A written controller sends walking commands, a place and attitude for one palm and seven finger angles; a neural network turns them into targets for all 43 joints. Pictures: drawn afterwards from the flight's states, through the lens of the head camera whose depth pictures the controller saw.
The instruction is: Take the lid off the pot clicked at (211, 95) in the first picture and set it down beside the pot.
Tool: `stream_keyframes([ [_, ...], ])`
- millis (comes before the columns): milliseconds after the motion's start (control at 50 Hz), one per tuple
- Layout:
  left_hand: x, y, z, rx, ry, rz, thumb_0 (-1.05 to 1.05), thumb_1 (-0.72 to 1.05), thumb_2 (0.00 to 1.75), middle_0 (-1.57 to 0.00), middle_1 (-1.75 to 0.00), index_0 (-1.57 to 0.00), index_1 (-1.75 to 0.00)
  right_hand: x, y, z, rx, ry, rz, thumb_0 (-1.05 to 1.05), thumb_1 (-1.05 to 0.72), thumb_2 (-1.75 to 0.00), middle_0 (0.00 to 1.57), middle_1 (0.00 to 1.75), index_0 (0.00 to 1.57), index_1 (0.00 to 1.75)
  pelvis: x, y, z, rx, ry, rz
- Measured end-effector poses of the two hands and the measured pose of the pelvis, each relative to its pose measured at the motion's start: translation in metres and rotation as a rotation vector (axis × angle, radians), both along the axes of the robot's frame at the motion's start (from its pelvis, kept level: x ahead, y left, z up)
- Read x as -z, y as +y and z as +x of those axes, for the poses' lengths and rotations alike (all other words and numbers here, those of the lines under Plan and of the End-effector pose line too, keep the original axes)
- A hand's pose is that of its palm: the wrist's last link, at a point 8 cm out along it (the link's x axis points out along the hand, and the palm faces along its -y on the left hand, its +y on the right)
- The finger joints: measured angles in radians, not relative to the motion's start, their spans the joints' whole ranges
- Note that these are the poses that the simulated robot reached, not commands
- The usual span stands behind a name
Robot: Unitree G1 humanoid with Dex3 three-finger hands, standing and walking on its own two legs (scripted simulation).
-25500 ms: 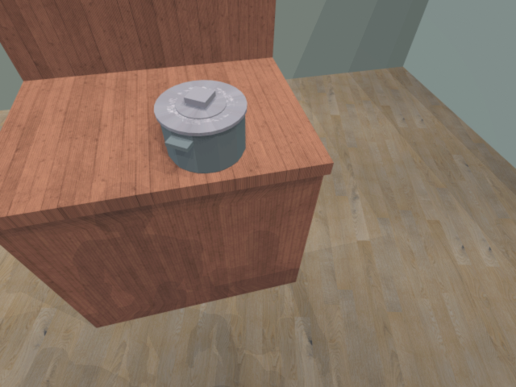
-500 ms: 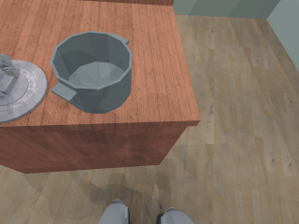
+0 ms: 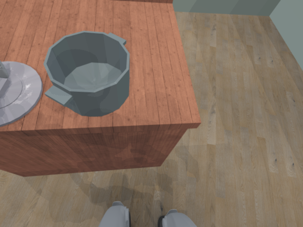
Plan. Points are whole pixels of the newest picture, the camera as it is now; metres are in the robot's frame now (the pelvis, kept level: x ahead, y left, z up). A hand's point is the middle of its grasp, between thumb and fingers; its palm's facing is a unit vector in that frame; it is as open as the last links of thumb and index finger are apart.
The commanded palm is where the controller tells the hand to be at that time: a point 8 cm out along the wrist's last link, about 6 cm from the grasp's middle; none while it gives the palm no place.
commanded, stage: open the fingers wide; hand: left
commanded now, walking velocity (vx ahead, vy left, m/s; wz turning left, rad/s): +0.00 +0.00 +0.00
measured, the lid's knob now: out of the picture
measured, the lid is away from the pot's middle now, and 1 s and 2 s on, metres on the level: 0.24 0.24 0.24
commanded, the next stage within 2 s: raise the empty hand in 0.26 s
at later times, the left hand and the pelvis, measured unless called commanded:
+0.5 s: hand out of the picture +0.44 +0.39 +0.06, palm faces -0.45 -0.16 -0.88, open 10.9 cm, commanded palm +0.47 +0.38 +0.13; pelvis +0.00 +0.01 +0.00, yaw +0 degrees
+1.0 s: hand out of the picture +0.44 +0.39 +0.12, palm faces -0.40 -0.15 -0.90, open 10.9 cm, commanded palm +0.47 +0.38 +0.19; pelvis +0.00 +0.02 +0.01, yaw +0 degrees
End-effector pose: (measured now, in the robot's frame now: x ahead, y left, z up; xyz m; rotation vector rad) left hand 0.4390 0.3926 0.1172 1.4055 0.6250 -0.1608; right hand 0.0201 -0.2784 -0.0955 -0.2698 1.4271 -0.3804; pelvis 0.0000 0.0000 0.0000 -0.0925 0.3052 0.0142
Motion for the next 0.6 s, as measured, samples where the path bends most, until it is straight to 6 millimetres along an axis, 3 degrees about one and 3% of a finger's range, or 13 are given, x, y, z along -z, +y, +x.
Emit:
stream_keyframes([
  [440, 0.001, 0.001, 0.003, 0.034, -0.015, 0.004, 0.00, 0.11, 0.41, -0.29, -0.99, -0.29, -0.99, -0.001, 0.011, -0.006, 0.006, 0.004, 0.001, 0.01, -0.90, -0.90, 0.21, 0.30, 0.21, 0.30, 0.000, 0.009, -0.002, 0.000, 0.000, -0.007],
  [600, -0.015, 0.004, 0.006, 0.020, -0.051, -0.003, 0.00, 0.11, 0.41, -0.29, -0.98, -0.30, -0.99, -0.004, 0.014, -0.005, 0.008, 0.001, 0.000, 0.01, -0.90, -0.90, 0.21, 0.30, 0.21, 0.30, -0.003, 0.012, -0.001, -0.003, -0.009, -0.009],
])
